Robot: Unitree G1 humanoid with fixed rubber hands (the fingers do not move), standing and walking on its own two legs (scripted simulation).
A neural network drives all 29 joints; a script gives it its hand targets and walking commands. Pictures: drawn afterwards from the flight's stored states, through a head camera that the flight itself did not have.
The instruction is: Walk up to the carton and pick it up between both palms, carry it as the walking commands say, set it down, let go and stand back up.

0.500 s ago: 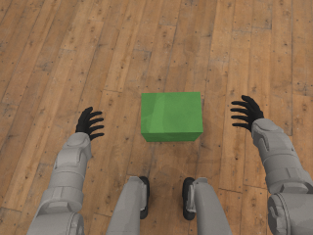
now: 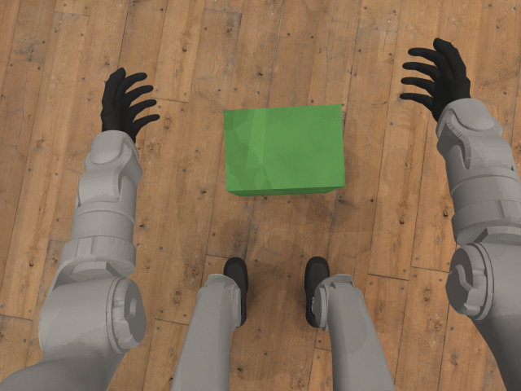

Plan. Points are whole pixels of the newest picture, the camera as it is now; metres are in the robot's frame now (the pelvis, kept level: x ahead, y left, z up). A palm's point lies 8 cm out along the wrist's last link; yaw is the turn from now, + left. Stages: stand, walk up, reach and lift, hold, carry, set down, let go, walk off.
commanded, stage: reach and lift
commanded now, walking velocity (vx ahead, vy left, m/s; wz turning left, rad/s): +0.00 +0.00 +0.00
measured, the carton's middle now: (282, 157) +0.50 -0.01 -0.52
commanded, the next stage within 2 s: none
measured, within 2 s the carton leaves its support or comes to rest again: neither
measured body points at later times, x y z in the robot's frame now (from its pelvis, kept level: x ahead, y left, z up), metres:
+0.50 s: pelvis -0.03 +0.01 -0.08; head +0.31 +0.00 +0.22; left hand +0.48 +0.21 -0.22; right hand +0.51 -0.24 -0.22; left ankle +0.07 +0.13 -0.62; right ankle +0.07 -0.12 -0.62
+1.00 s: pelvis -0.05 -0.01 -0.21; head +0.33 -0.01 +0.01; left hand +0.48 +0.21 -0.40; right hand +0.51 -0.21 -0.40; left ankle +0.07 +0.13 -0.62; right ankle +0.07 -0.12 -0.62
